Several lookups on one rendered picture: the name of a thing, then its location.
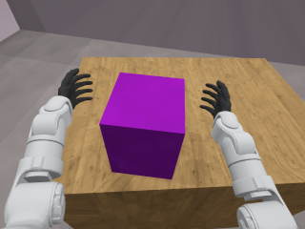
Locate pedestal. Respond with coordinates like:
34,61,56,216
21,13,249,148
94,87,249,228
51,56,305,229

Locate robot left hand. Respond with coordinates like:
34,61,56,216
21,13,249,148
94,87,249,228
58,68,93,109

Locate left robot forearm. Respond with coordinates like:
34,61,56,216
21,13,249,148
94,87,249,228
4,95,73,226

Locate right robot forearm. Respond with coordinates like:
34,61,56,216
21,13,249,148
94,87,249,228
211,111,298,229

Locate robot right upper arm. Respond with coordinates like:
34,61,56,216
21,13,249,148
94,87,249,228
236,200,296,229

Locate carton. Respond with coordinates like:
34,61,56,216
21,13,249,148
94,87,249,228
99,73,186,179

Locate robot left upper arm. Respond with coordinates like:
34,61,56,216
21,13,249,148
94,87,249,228
1,181,66,229

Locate robot right hand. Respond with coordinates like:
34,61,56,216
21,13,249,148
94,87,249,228
199,80,232,119

